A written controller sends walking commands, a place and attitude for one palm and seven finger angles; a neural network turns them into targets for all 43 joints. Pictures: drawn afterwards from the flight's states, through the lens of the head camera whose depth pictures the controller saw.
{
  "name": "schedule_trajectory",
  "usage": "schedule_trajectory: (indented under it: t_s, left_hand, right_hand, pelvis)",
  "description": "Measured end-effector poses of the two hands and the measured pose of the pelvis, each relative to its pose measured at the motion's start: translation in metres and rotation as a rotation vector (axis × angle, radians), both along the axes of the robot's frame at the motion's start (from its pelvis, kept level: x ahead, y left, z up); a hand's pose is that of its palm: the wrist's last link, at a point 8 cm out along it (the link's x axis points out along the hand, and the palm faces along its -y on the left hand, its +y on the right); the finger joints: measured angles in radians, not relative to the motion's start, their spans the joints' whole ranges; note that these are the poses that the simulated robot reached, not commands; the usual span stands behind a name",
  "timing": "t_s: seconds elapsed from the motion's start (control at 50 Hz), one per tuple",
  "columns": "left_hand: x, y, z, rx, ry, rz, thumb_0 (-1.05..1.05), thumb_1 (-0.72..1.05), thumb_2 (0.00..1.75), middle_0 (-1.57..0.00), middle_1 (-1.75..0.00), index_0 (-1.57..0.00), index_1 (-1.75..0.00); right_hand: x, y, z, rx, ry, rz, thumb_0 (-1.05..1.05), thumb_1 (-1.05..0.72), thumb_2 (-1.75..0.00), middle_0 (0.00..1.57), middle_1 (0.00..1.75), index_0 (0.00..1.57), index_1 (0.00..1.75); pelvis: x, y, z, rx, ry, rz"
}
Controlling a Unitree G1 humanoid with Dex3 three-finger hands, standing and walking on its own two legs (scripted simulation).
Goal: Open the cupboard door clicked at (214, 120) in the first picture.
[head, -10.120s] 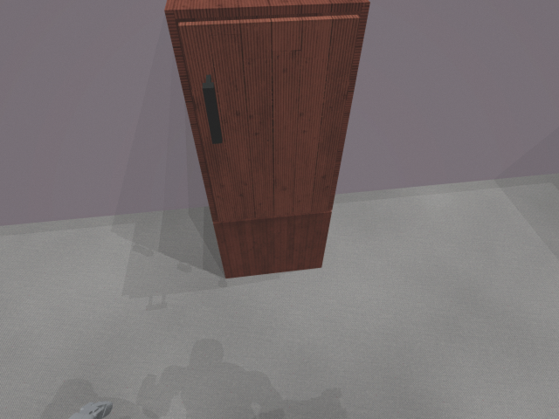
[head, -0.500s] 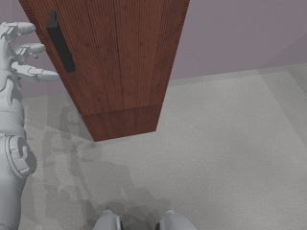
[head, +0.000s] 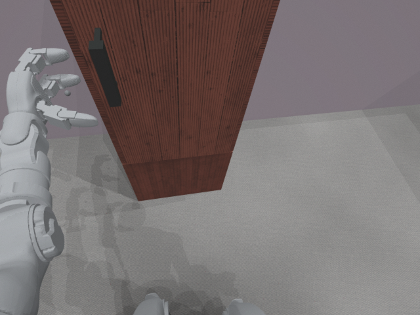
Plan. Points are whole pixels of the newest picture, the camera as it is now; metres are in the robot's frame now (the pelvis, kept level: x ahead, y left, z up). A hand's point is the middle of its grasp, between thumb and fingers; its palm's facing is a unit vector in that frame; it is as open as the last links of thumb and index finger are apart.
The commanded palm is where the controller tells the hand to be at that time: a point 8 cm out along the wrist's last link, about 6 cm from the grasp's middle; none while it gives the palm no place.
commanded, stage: move the hooked fingers beside the handle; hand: left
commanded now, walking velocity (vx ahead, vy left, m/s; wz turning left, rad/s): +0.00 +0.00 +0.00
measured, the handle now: (107, 69) +0.57 +0.17 +0.10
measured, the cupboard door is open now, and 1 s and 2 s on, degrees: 0 0 0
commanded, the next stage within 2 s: slide the fingers in behind the handle in 0.22 s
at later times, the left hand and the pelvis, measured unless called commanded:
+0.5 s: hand (76, 93) +0.49 +0.21 +0.11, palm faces +0.10 -0.99 +0.00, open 14.0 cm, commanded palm +0.47 +0.25 +0.10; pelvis -0.02 +0.00 +0.00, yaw +0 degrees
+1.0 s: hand (97, 91) +0.51 +0.18 +0.10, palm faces +0.10 -0.99 +0.00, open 14.0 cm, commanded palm +0.48 +0.22 +0.10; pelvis -0.01 +0.00 -0.01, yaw +0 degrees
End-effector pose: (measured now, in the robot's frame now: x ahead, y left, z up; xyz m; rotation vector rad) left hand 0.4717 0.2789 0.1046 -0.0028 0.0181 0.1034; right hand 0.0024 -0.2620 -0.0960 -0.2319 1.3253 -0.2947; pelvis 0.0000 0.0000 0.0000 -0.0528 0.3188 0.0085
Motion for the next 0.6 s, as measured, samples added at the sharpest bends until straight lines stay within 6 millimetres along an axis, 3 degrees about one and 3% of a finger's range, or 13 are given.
schedule_trajectory:
  t_s: [0.18,0.48,0.6]
  left_hand:
    - [-0.005,-0.004,0.002,0.011,-0.002,0.004,-0.02,-0.50,0.30,-0.30,-1.20,-0.30,-1.20]
    - [-0.005,-0.017,0.005,0.006,-0.017,0.000,-0.02,-0.50,0.30,-0.30,-1.20,-0.30,-1.20]
    - [-0.007,-0.023,0.003,0.006,0.000,-0.002,-0.02,-0.50,0.30,-0.30,-1.20,-0.30,-1.20]
  right_hand:
    - [0.005,0.002,-0.003,0.006,-0.037,0.018,0.00,-0.91,-0.90,0.20,0.30,0.20,0.30]
    - [-0.036,-0.001,-0.005,0.010,0.036,-0.019,0.00,-0.91,-0.90,0.20,0.30,0.20,0.30]
    - [-0.043,-0.002,-0.004,0.010,0.045,-0.028,0.00,-0.91,-0.90,0.20,0.30,0.20,0.30]
  pelvis:
    - [-0.007,0.000,-0.002,0.001,-0.008,0.004]
    - [-0.016,-0.004,-0.004,0.002,-0.008,-0.001]
    - [-0.017,-0.004,-0.003,0.002,-0.013,0.000]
